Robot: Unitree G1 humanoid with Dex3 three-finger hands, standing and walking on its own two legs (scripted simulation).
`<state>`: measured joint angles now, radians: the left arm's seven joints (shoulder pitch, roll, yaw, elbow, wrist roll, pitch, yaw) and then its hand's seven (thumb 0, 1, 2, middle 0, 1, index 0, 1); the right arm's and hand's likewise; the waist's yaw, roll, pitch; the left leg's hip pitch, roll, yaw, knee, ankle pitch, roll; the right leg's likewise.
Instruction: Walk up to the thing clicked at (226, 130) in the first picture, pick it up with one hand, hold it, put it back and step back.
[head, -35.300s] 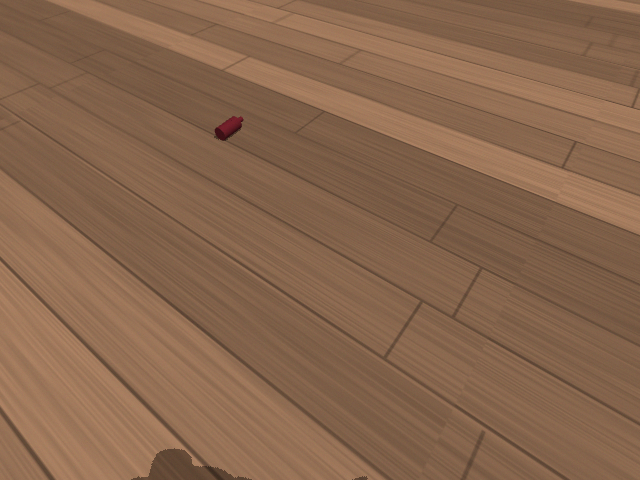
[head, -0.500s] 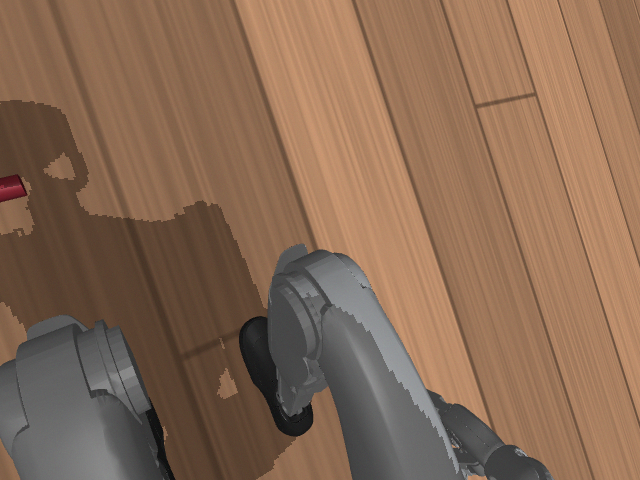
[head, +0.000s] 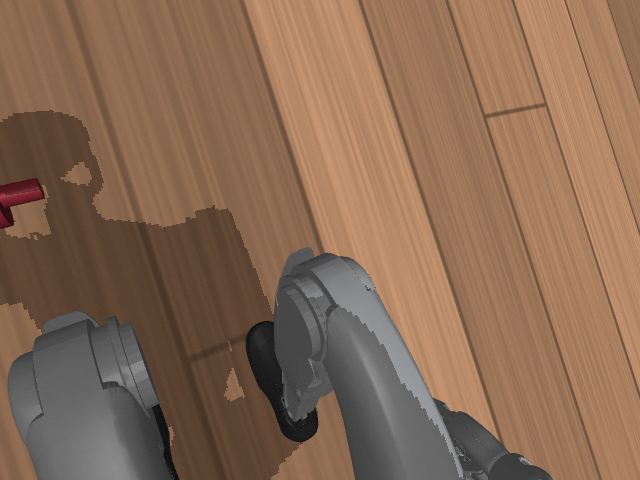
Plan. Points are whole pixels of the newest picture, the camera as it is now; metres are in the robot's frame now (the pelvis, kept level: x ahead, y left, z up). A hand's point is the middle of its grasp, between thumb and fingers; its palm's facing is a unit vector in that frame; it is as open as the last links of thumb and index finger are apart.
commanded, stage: withdraw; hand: left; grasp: from above
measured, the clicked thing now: out of the picture +0.45 +0.31 -0.27
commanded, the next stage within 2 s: home in 0.70 s
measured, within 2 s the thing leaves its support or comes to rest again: neither
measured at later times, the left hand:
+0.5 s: hand out of the picture +0.41 +0.34 -0.07, palm faces -0.50 -0.13 -0.86, open 14.1 cm
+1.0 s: hand out of the picture +0.45 +0.35 -0.08, palm faces -0.30 -0.13 -0.94, open 13.0 cm
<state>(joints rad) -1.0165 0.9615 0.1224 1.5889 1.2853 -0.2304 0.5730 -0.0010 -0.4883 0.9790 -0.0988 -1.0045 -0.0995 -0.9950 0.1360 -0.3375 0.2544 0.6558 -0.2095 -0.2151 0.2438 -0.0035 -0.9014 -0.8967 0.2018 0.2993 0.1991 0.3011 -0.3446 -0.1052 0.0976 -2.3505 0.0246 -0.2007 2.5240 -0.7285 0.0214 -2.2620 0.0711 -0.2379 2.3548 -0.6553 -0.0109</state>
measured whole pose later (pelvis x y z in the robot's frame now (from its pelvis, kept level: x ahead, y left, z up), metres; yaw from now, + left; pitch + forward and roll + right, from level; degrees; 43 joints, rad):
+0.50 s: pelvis -0.01 -0.01 +0.07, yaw +7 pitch +34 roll -7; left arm -0.95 0.72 -0.05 1.31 1.12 -0.15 0.18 0.00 -0.51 1.01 -0.10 -0.99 -0.09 -1.00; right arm 0.16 -0.31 0.10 0.65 -0.07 -0.03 0.14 0.00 -0.91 -0.90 0.20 0.30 0.20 0.30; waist -0.22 0.00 -0.09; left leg -2.19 0.00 -0.09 2.25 -0.66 0.02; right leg -2.13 0.04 -0.13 2.16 -0.64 -0.02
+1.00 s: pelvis +0.00 +0.00 +0.05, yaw +6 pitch +37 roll -8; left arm -0.94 0.72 0.07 1.29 1.14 -0.11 0.36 0.00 -0.27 0.93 -0.20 -0.78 -0.18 -0.78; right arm 0.22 -0.23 0.09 0.70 -0.09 -0.03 0.12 0.00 -0.89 -0.89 0.20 0.30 0.20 0.30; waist -0.25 0.03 -0.11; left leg -2.28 0.00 -0.08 2.32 -0.68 0.04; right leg -2.22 0.04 -0.12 2.23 -0.66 -0.01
